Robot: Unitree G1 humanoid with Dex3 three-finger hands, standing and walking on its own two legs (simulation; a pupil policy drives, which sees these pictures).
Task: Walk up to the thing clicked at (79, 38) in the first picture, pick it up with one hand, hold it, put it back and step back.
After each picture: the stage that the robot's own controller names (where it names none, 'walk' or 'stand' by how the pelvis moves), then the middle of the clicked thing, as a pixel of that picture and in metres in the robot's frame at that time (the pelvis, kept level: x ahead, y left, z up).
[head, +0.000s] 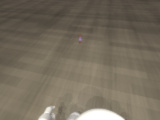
stand; (80, 38) +1.77 +0.38 -0.65
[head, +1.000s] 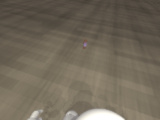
walk; (84, 44) +1.66 +0.16 -0.64
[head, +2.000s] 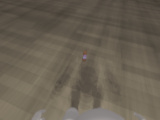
walk; (84, 56) +1.09 +0.14 -0.64
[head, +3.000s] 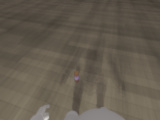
walk; (76, 77) +0.66 +0.22 -0.64
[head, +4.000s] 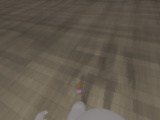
walk; (79, 89) +0.45 +0.23 -0.64
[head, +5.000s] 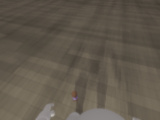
stand; (74, 96) +0.37 +0.20 -0.65
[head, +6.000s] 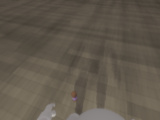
stand; (74, 96) +0.36 +0.20 -0.66
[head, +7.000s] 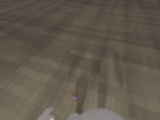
stand; (75, 96) +0.38 +0.20 -0.66
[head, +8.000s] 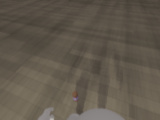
stand; (75, 96) +0.37 +0.20 -0.66
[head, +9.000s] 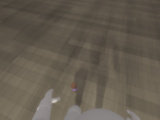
go down; (74, 87) +0.39 +0.20 -0.64
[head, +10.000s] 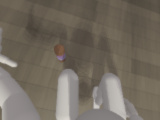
go down; (60, 54) +0.45 +0.26 -0.23
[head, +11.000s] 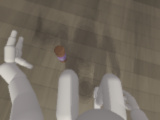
close in; (61, 55) +0.44 +0.26 -0.23
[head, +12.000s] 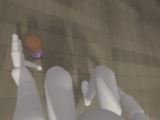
close; (35, 50) +0.42 +0.30 -0.15
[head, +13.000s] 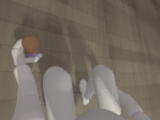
lift; (32, 50) +0.41 +0.30 -0.15
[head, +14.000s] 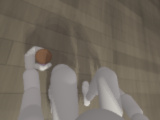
lift; (43, 59) +0.35 +0.28 -0.16
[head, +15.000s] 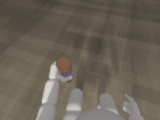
lift; (66, 72) +0.32 +0.18 +0.03
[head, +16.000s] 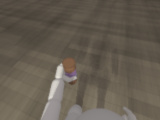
hold; (70, 73) +0.32 +0.16 +0.04
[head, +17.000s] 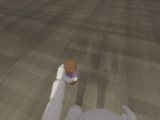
hold; (71, 74) +0.32 +0.16 +0.03
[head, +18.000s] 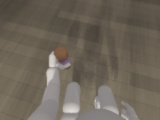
crouch; (64, 60) +0.41 +0.20 -0.04
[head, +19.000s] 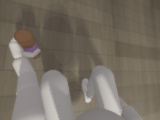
lower; (30, 47) +0.45 +0.30 -0.17
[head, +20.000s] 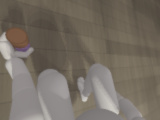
lower; (22, 45) +0.44 +0.32 -0.16
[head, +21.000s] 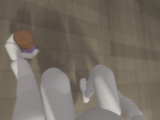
lower; (28, 47) +0.43 +0.31 -0.16
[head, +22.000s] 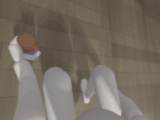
lower; (30, 49) +0.42 +0.31 -0.16
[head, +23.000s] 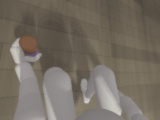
loosen; (31, 51) +0.41 +0.31 -0.16
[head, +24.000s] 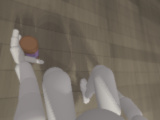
withdraw; (31, 51) +0.41 +0.30 -0.16
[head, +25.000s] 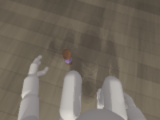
walk; (67, 58) +0.45 +0.25 -0.27
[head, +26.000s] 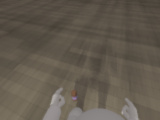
stand; (74, 96) +0.37 +0.20 -0.59
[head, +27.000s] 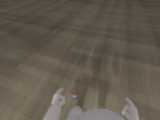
stand; (74, 94) +0.40 +0.21 -0.60
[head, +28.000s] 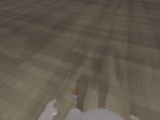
stand; (75, 94) +0.39 +0.20 -0.63
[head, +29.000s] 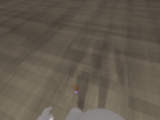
walk; (76, 90) +0.42 +0.20 -0.65
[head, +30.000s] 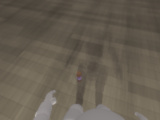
walk; (79, 76) +0.54 +0.17 -0.63
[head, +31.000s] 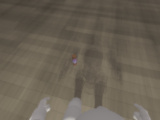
walk; (74, 60) +0.81 +0.30 -0.63
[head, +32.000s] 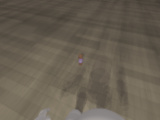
stand; (80, 60) +1.02 +0.24 -0.64
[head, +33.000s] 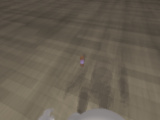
stand; (82, 61) +1.02 +0.22 -0.66
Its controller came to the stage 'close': yes
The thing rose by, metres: 0.68
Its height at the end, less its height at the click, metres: +0.00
